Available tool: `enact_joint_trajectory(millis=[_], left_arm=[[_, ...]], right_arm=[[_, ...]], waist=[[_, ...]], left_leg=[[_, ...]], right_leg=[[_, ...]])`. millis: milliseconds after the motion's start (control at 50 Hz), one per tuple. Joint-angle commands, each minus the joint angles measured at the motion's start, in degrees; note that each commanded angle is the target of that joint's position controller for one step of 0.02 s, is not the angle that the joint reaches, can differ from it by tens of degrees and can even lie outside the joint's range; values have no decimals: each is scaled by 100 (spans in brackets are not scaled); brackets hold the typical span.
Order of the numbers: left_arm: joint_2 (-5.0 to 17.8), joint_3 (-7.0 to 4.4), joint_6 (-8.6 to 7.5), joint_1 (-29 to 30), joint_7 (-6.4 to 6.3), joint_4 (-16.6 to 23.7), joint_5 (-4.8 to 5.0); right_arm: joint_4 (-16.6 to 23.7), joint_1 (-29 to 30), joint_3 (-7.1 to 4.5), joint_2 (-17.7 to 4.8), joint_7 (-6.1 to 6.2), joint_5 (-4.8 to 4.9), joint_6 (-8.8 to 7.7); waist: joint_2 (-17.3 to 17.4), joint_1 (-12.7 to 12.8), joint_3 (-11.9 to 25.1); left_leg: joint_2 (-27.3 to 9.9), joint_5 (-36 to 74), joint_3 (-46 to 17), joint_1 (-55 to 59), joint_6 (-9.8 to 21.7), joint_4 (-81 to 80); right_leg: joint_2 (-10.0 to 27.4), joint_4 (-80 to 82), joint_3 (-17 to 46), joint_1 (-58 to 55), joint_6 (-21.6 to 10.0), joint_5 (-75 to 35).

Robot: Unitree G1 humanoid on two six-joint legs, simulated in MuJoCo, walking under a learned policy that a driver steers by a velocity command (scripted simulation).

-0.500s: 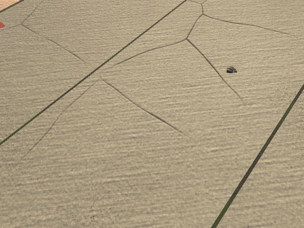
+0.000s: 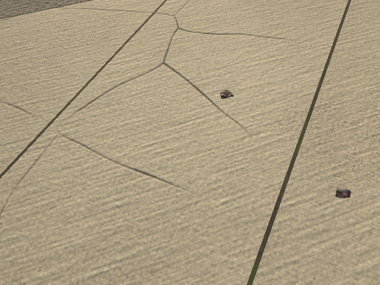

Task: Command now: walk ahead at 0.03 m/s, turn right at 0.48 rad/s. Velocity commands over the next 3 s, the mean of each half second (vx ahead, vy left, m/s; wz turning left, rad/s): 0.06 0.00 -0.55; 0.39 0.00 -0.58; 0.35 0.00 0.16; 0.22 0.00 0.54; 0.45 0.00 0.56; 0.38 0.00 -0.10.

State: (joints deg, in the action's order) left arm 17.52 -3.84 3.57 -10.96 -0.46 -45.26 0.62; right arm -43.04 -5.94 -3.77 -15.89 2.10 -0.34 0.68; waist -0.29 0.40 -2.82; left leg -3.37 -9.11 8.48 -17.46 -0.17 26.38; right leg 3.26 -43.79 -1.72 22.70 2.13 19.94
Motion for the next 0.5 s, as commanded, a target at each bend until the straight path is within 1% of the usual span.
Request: enact_joint_trajectory(millis=[20,40,60,80,100,120,140,160,180,200,240,280,340,360,400,440,460,480,500], left_arm=[[536,-192,-35,-636,91,200,-39],[739,-264,-40,-738,66,201,-80],[1463,-413,-43,-671,-62,385,-66],[1557,-386,-156,-650,-9,538,-284],[1410,-356,-287,-475,18,559,-338],[1257,-330,-370,-149,-3,599,-211],[1024,-266,-382,81,-33,651,-81],[917,-217,-379,183,-75,684,-20],[834,-180,-368,140,-108,696,-24],[803,-168,-359,68,-134,699,-39],[838,-185,-346,-68,-175,704,-27],[919,-221,-313,-152,-210,714,-7],[1022,-269,-261,-93,-218,777,-12],[1025,-278,-250,-120,-208,784,1],[1015,-276,-248,-87,-174,807,27],[1020,-270,-258,-35,-145,824,33],[1006,-262,-263,-10,-135,833,37],[972,-245,-261,57,-132,851,49],[913,-218,-252,179,-140,886,64]], right_arm=[[254,318,-234,-869,32,151,-11],[113,33,-206,-676,16,144,19],[260,-131,-116,-341,-24,-100,35],[489,583,-176,-542,31,-89,12],[481,680,-232,-688,62,7,17],[368,490,-278,-736,97,38,39],[215,322,-312,-755,145,-1,60],[172,246,-330,-766,166,-38,61],[162,205,-335,-728,153,-28,38],[150,162,-331,-684,140,6,10],[158,220,-301,-591,129,46,-31],[190,340,-267,-529,109,50,-57],[193,415,-243,-534,50,65,-91],[186,380,-239,-559,16,78,-113],[210,451,-237,-607,-60,119,-185],[229,443,-243,-661,-130,158,-301],[210,365,-248,-677,-162,179,-370],[151,194,-255,-670,-188,199,-436],[40,-93,-269,-649,-203,213,-494]], waist=[[659,292,848],[32,259,615],[-1877,-33,410],[-1618,369,454],[-1068,298,457],[-803,91,399],[-636,3,450],[-724,-47,486],[-741,-70,591],[-705,-67,691],[-660,1,749],[-689,78,737],[-796,131,661],[-787,153,731],[-891,212,602],[-979,193,487],[-967,144,474],[-917,23,469],[-825,-177,456]], left_leg=[[-1294,292,-756,227,811,-298],[-937,-450,-351,-225,344,518],[2,-2332,243,-1653,-359,2285],[451,-2995,-746,-2119,-367,3373],[325,-2562,-1102,-2159,-249,3790],[230,-2000,-1212,-2198,-180,3811],[175,-1662,-1260,-2190,-197,3770],[196,-1389,-1262,-2056,-248,3818],[261,-1210,-1263,-1921,-292,3890],[312,-1078,-1271,-1888,-325,3840],[360,-950,-1309,-1957,-390,3400],[387,-911,-1360,-1913,-467,2783],[445,-949,-1406,-1519,-530,2067],[460,-945,-1397,-1336,-519,1846],[507,-1025,-1351,-1059,-447,1404],[559,-1174,-1316,-716,-329,960],[579,-1162,-1296,-449,-256,677],[579,-954,-1264,-61,-173,245],[549,-498,-1179,519,-62,-391]], right_leg=[[-210,1124,-218,-1128,-382,-720],[-25,1868,333,-1413,-645,-1305],[1452,2397,2478,-1886,-1400,-2931],[1883,2736,3228,-1386,-2194,-2795],[1620,2818,2873,-1276,-2044,-2181],[1307,2751,2473,-1301,-1689,-1833],[1130,2685,2254,-1368,-1434,-1687],[1016,2643,2108,-1317,-1365,-1917],[914,2607,2032,-1345,-1361,-2151],[863,2566,1984,-1482,-1373,-2324],[820,2488,2018,-1789,-1392,-2490],[792,2441,2152,-1948,-1408,-2343],[726,2421,2386,-1748,-1456,-1964],[687,2508,2499,-1653,-1491,-1324],[605,2736,2823,-1344,-1545,176],[549,2805,3102,-1127,-1555,807],[497,2781,3198,-1032,-1530,931],[398,2704,3246,-891,-1459,1038],[221,2532,3183,-614,-1329,1163]])
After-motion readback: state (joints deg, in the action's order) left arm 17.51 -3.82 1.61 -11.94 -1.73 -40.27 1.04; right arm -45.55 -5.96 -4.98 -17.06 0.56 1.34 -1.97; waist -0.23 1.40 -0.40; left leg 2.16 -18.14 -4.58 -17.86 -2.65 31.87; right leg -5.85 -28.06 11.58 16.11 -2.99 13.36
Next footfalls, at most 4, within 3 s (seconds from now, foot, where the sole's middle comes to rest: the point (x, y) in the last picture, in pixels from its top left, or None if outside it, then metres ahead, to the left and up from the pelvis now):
0.04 right None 0.05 -0.11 -0.77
0.54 left None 0.12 0.10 -0.77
0.98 right None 0.26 -0.31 -0.77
1.48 left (290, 247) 0.60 -0.30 -0.77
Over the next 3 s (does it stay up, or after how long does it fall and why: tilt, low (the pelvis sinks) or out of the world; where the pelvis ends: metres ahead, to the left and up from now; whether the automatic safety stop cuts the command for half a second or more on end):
stays up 1.02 -0.35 -0.01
